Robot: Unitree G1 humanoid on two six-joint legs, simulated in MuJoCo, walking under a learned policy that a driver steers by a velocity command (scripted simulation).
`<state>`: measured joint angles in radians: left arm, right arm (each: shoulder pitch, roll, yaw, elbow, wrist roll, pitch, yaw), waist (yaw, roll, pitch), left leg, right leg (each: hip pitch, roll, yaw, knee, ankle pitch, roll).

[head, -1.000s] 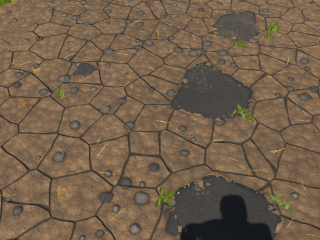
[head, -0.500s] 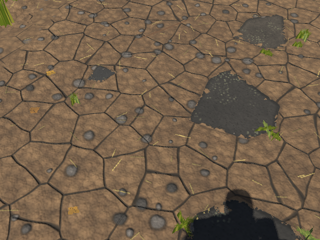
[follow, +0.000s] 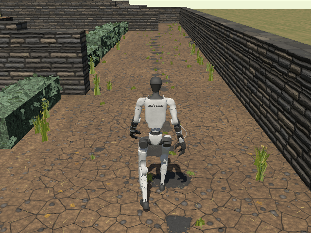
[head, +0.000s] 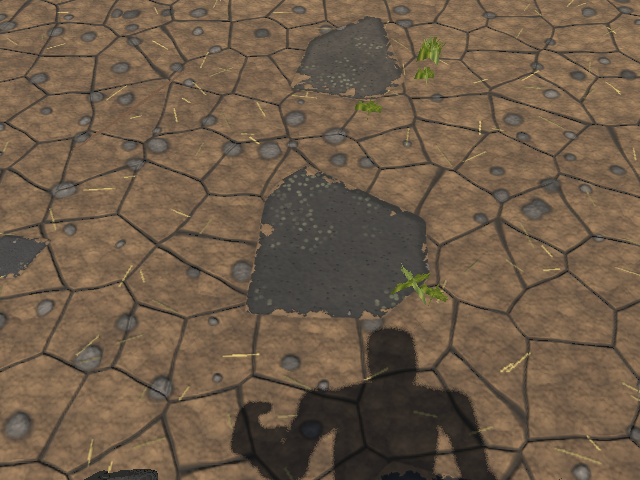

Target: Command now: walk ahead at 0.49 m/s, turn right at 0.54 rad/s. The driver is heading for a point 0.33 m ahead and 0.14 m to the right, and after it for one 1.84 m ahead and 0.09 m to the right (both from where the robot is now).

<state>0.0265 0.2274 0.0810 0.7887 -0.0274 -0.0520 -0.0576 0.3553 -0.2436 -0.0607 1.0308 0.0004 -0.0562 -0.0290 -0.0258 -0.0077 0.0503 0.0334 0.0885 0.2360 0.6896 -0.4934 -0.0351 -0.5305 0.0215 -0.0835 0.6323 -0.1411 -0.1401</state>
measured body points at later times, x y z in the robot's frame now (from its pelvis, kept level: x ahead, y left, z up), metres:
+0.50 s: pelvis +0.27 +0.01 +0.01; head +0.31 +0.00 +0.46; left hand +0.40 +0.28 -0.11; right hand +0.42 -0.29 -0.07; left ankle +0.42 +0.08 -0.71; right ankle +0.13 -0.07 -0.68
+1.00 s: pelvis +0.32 -0.04 +0.03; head +0.32 -0.07 +0.48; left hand +0.58 +0.10 -0.05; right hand +0.28 -0.33 -0.11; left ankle +0.40 +0.09 -0.67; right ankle +0.28 -0.14 -0.71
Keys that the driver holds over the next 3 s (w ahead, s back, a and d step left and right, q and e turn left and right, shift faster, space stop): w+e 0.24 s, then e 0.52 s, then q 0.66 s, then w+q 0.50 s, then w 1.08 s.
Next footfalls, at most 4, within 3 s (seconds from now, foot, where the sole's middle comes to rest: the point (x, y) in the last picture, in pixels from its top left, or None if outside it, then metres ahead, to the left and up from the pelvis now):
0.44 left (297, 472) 0.46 0.07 -0.75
0.88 right None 0.31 -0.16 -0.75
1.32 left None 0.38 0.07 -0.75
1.84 right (416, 448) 0.50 -0.17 -0.75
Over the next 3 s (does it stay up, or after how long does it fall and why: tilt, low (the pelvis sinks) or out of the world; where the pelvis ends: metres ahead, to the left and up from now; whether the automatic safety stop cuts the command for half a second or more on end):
stays up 1.02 0.03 0.03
